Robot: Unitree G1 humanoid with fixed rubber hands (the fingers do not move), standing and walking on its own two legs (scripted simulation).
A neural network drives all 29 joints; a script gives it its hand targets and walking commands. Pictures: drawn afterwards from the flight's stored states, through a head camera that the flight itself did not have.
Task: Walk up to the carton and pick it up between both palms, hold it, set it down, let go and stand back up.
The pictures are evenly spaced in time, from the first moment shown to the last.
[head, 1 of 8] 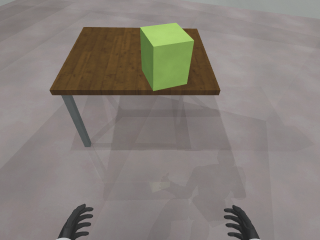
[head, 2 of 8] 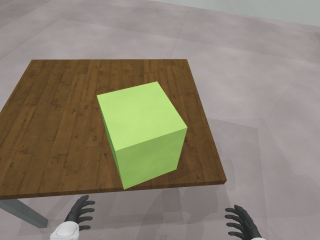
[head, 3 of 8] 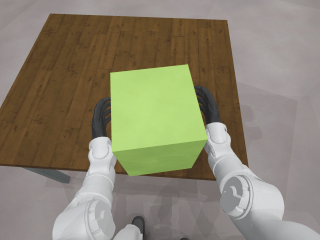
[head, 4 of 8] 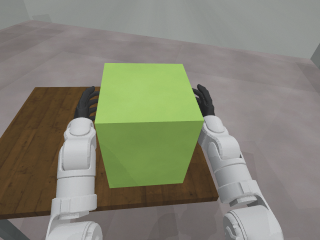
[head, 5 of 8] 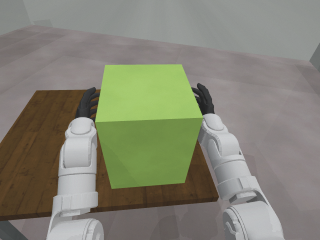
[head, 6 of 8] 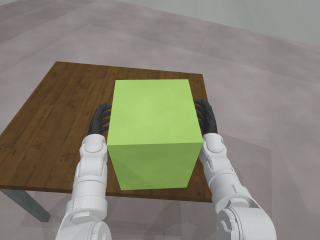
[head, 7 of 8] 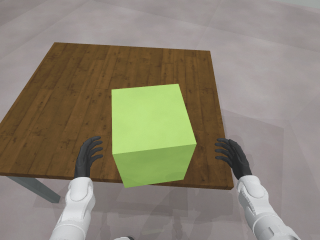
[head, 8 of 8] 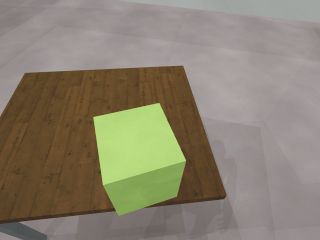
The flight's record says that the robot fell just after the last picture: no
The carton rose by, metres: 0.21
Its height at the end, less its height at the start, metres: +0.00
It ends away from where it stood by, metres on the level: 0.03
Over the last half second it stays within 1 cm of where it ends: yes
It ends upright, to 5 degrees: yes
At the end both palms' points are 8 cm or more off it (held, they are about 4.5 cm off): yes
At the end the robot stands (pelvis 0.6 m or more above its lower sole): yes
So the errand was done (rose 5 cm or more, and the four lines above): yes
